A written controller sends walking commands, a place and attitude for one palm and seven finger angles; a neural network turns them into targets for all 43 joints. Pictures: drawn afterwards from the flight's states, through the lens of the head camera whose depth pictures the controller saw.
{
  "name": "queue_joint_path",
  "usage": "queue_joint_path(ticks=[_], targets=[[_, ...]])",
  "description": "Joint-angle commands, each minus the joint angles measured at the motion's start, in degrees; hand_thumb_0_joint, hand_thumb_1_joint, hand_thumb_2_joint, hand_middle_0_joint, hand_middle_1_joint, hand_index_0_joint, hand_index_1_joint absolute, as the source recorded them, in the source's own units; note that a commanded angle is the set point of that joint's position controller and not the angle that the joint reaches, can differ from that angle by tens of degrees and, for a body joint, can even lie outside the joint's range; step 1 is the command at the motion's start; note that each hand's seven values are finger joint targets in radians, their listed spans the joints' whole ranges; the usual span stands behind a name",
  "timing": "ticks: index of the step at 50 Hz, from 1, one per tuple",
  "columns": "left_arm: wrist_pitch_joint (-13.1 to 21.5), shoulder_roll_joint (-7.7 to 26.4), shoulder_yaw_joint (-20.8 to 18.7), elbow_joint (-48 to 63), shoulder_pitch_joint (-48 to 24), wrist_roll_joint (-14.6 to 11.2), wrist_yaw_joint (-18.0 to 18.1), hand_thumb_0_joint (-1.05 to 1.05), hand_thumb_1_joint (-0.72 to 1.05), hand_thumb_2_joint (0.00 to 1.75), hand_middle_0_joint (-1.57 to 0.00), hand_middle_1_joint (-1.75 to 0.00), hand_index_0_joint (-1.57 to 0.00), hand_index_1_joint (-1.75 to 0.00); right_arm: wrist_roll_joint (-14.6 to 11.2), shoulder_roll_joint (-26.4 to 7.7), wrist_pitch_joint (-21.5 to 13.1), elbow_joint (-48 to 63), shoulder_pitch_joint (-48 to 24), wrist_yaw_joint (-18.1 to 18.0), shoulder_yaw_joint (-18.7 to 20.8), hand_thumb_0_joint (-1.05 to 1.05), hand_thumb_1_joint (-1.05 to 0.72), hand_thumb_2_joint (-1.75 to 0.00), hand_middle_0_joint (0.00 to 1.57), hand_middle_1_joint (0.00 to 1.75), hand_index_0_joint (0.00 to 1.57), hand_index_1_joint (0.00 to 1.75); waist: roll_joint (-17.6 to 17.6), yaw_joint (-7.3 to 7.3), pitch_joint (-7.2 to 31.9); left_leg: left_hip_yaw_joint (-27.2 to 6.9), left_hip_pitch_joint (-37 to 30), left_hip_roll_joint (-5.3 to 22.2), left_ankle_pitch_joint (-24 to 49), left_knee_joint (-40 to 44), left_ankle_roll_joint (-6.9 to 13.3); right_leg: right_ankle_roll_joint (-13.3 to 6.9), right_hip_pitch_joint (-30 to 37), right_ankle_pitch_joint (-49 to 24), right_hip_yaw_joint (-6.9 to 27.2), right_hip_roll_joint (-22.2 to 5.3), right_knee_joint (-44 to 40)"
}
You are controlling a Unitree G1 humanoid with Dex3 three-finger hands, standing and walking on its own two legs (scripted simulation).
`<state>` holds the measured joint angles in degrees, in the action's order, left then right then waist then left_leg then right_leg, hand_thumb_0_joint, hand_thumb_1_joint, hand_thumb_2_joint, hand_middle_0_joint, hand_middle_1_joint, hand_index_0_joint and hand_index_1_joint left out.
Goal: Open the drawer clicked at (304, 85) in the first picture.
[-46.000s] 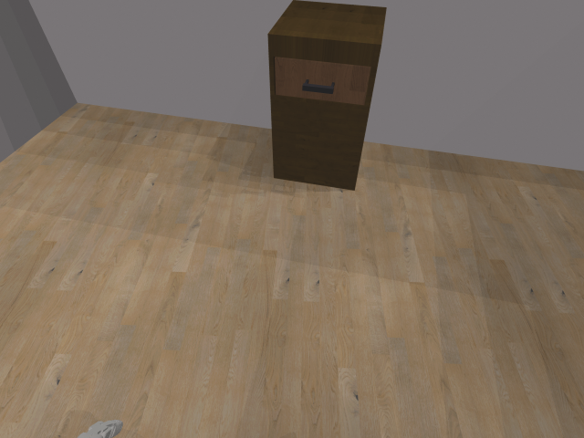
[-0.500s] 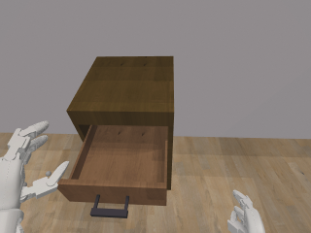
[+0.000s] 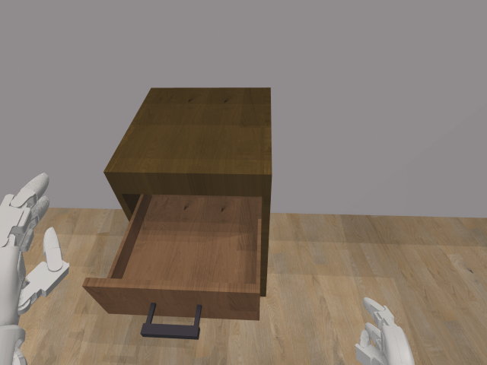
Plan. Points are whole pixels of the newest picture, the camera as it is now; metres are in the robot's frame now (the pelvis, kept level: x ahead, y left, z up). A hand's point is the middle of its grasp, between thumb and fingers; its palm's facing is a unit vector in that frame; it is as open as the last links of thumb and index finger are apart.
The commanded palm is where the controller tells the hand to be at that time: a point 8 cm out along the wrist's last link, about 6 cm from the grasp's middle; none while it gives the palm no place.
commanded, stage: step back with the hand held close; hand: left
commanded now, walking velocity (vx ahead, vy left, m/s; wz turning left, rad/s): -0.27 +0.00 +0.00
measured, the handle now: (173, 320) +0.26 +0.20 -0.21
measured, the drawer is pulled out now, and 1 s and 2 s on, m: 0.27 0.27 0.27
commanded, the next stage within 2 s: stop stepping back and stand still in 1.28 s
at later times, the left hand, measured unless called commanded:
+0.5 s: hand (33, 315) +0.13 +0.24 +0.16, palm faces +0.35 -0.81 -0.47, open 7.4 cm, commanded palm +0.07 +0.29 +0.17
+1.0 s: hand out of the picture +0.07 +0.22 +0.16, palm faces +0.34 -0.83 -0.44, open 7.4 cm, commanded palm +0.00 +0.28 +0.17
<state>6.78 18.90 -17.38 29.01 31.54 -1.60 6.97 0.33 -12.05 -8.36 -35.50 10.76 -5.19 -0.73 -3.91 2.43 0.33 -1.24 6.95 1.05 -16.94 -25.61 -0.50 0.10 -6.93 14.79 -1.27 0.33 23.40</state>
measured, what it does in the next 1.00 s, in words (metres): shifts its weight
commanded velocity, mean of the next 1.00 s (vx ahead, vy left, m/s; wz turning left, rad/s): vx -0.31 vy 0.00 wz -0.03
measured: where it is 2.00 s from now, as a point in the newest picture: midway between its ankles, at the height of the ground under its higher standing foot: outside the picture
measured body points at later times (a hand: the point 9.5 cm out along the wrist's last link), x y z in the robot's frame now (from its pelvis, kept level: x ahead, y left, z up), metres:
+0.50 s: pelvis -0.06 +0.01 -0.01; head -0.04 +0.02 +0.44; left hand +0.10 +0.28 +0.19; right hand +0.13 -0.23 -0.07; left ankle -0.03 +0.12 -0.74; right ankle -0.02 -0.12 -0.74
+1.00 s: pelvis -0.12 +0.00 -0.02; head -0.11 +0.02 +0.43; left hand +0.05 +0.27 +0.18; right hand +0.03 -0.25 -0.10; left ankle -0.07 +0.12 -0.73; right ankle -0.02 -0.12 -0.74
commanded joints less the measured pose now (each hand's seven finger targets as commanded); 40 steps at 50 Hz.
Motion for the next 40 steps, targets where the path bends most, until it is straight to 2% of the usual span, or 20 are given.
queue_joint_path(ticks=[1,4,7,9,10,11,15,23,26,27,29,30,32,33,34,35,37,38,39,40], targets=[[6.0,9.7,-8.5,9.8,-2.1,0.8,1.1,0.0,0.9,0.9,-0.2,-0.3,-0.2,-0.3,0.5,-6.8,-0.5,10.1,-7.5,-0.7,2.7,0.0,-0.9,-0.9,0.2,0.3,0.2,0.3,5.0,-2.98,-1.5,-1.6,4.6,1.2,13.8,0.1,1.5,-1.1,-4.6,-17.6,4.9,-4.0,-5.2],[5.7,7.1,-6.8,9.6,5.3,0.6,1.3,0.0,0.9,0.9,-0.2,-0.3,-0.2,-0.3,0.3,-7.1,1.4,11.4,-5.8,0.0,3.3,0.0,-0.9,-0.9,0.2,0.3,0.2,0.3,4.4,-3.33,6.2,-1.8,4.7,2.6,22.3,-1.7,1.5,-1.3,1.0,-23.5,3.6,-4.5,-1.3],[5.9,9.1,-8.2,13.7,8.2,0.2,1.8,0.0,0.9,0.9,-0.2,-0.3,-0.2,-0.3,-0.1,-6.9,2.3,12.8,-6.3,-0.1,3.8,0.0,-0.9,-0.9,0.2,0.3,0.2,0.3,4.8,-3.28,11.0,-1.8,5.4,3.6,27.7,-2.5,1.1,-1.4,3.5,-28.1,2.8,-4.9,1.4],[6.2,10.9,-9.5,17.4,9.2,-0.2,2.1,0.0,0.9,0.9,-0.2,-0.3,-0.2,-0.3,-0.5,-6.6,2.5,13.5,-6.5,-0.1,3.9,0.0,-0.9,-0.9,0.2,0.3,0.2,0.3,4.4,-3.15,12.3,-2.2,6.2,3.8,28.8,-2.6,1.2,-1.4,3.8,-28.2,2.3,-5.0,2.8],[6.2,12.4,-10.4,19.2,9.2,-0.3,2.5,0.0,0.9,0.9,-0.2,-0.3,-0.2,-0.3,-0.4,-6.9,2.5,13.3,-6.7,-0.4,3.9,0.0,-0.9,-0.9,0.2,0.3,0.2,0.3,1.9,-3.14,12.6,-2.5,6.9,4.1,30.2,-2.7,1.1,-1.8,4.1,-29.0,2.5,-5.1,3.3],[6.4,12.8,-10.9,20.4,9.6,-0.7,2.6,0.0,0.9,0.9,-0.2,-0.3,-0.2,-0.3,-0.7,-6.2,2.3,13.5,-7.0,-0.3,3.8,0.0,-0.9,-0.9,0.2,0.3,0.2,0.3,1.7,-2.9,13.2,-2.3,7.0,4.2,28.8,-2.5,1.1,-1.6,3.8,-27.6,2.4,-5.3,3.9],[6.9,14.5,-12.4,22.3,9.2,-1.5,2.9,0.0,0.9,0.9,-0.2,-0.3,-0.2,-0.3,-0.7,-5.9,1.8,12.8,-7.7,-0.7,3.8,0.0,-0.9,-0.9,0.2,0.3,0.2,0.3,-0.8,-2.52,12.2,-3.3,8.9,4.8,24.6,-0.7,1.3,-1.0,1.9,-22.4,2.0,-4.1,4.4],[6.8,9.7,-8.8,18.0,8.4,-0.1,4.1,0.0,0.9,0.9,-0.2,-0.3,-0.2,-0.3,1.0,-7.3,0.3,11.5,-5.8,-0.9,3.7,0.0,-0.9,-0.9,0.2,0.3,0.2,0.3,-5.7,-3.27,5.8,-6.4,21.7,7.7,9.8,4.1,2.7,-0.3,0.4,-5.5,0.4,-0.5,8.7],[6.4,9.3,-8.0,17.1,6.5,0.3,4.3,0.0,0.9,0.9,-0.2,-0.3,-0.2,-0.3,1.0,-7.4,0.1,11.2,-5.4,-0.9,3.6,0.0,-0.9,-0.9,0.2,0.3,0.2,0.3,-3.5,-3.66,3.7,-6.1,26.2,6.7,-2.0,3.2,2.7,-1.0,-0.9,-2.8,2.5,-1.4,7.1],[6.3,9.5,-8.2,16.7,5.8,0.3,4.5,0.0,0.9,0.9,-0.2,-0.3,-0.2,-0.3,1.0,-7.1,0.1,11.3,-5.2,-0.8,3.5,0.0,-0.9,-0.9,0.2,0.3,0.2,0.3,-0.3,-3.81,3.4,-5.5,25.7,5.2,-6.0,1.1,2.4,-1.5,-3.2,-0.9,4.8,-2.6,4.4],[6.2,9.8,-7.7,16.4,4.2,0.7,4.8,0.0,0.9,0.9,-0.2,-0.3,-0.2,-0.3,1.1,-7.2,0.4,11.2,-4.3,-0.6,3.8,0.0,-0.9,-0.9,0.2,0.3,0.2,0.3,5.3,-4.28,1.6,-3.3,20.6,1.3,-11.6,-5.1,1.2,-3.4,-12.3,8.7,10.9,-6.1,-4.9],[6.1,11.4,-8.5,17.8,2.6,0.9,5.1,0.0,0.9,0.9,-0.2,-0.3,-0.2,-0.3,1.3,-7.8,0.6,10.5,-3.9,-0.8,4.2,0.0,-0.9,-0.9,0.2,0.3,0.2,0.3,6.9,-4.52,1.5,-2.1,16.9,-0.2,-11.2,-9.1,0.5,-4.9,-16.9,11.9,13.9,-7.9,-8.4],[6.0,11.3,-7.4,18.7,0.9,1.1,5.4,0.0,0.9,0.9,-0.2,-0.3,-0.2,-0.3,1.7,-7.5,1.1,9.7,-3.3,-0.9,3.8,0.0,-0.9,-0.9,0.2,0.3,0.2,0.3,10.7,-4.3,2.9,-1.1,10.0,-1.5,-9.4,-13.6,0.3,-6.3,-21.8,16.2,14.1,-11.3,-10.7],[5.9,11.4,-7.8,18.6,1.0,1.2,5.5,0.0,0.9,0.9,-0.2,-0.3,-0.2,-0.3,1.9,-7.1,1.2,9.4,-3.5,-0.9,3.5,0.0,-0.9,-0.9,0.2,0.3,0.2,0.3,10.9,-4.3,3.7,-1.1,8.8,-1.1,-7.7,-11.3,0.8,-5.9,-20.9,14.2,12.4,-10.9,-9.7],[5.7,11.5,-7.9,18.5,0.7,1.3,5.5,0.0,0.9,0.9,-0.2,-0.3,-0.2,-0.3,1.9,-7.0,1.3,9.4,-3.8,-1.0,3.1,0.0,-0.9,-0.9,0.2,0.3,0.2,0.3,8.8,-4.35,3.6,-2.0,9.1,-0.2,-6.0,-7.7,1.2,-4.7,-19.8,12.0,10.4,-8.9,-7.5],[5.6,12.7,-9.0,18.7,0.4,1.4,5.7,0.0,0.9,0.9,-0.2,-0.3,-0.2,-0.3,2.1,-7.4,1.2,9.3,-4.9,-1.2,3.2,0.0,-0.9,-0.9,0.2,0.3,0.2,0.3,5.3,-4.06,3.4,-4.5,11.4,1.5,-4.6,-3.5,1.8,-3.4,-18.1,10.6,9.0,-6.1,-5.1],[6.0,11.5,-8.5,19.9,0.9,1.1,5.4,0.0,0.9,0.9,-0.2,-0.3,-0.2,-0.3,1.7,-7.4,0.5,10.6,-6.2,-1.2,2.9,0.0,-0.9,-0.9,0.2,0.3,0.2,0.3,-3.7,-3.47,2.8,-10.5,22.1,7.4,-5.0,6.2,3.6,-0.6,-8.9,8.2,3.5,-0.3,4.9],[6.3,11.2,-8.9,20.3,1.6,0.8,5.5,0.0,0.9,0.9,-0.2,-0.3,-0.2,-0.3,1.1,-7.0,-0.4,11.2,-6.5,-1.1,2.8,0.0,-0.9,-0.9,0.2,0.3,0.2,0.3,-6.0,-3.15,3.4,-12.2,29.2,10.1,-9.4,9.2,4.4,0.1,-2.4,7.4,1.7,1.2,10.9],[6.9,11.2,-9.7,19.4,2.7,0.9,5.5,0.0,0.9,0.9,-0.2,-0.3,-0.2,-0.3,0.8,-7.0,-1.1,11.7,-6.3,-1.0,3.0,0.0,-0.9,-0.9,0.2,0.3,0.2,0.3,-6.2,-2.96,3.7,-12.7,35.6,11.4,-18.7,11.0,5.2,0.3,2.5,8.9,2.2,1.7,14.5],[7.2,11.6,-10.3,18.2,3.3,1.3,5.7,0.0,0.9,0.9,-0.2,-0.3,-0.2,-0.3,0.5,-7.0,-1.4,11.8,-6.0,-1.2,3.2,0.0,-0.9,-0.9,0.2,0.3,0.2,0.3,-6.3,-3.17,2.7,-12.3,39.1,10.9,-21.7,10.9,5.4,0.2,4.6,8.7,2.8,1.9,14.5]])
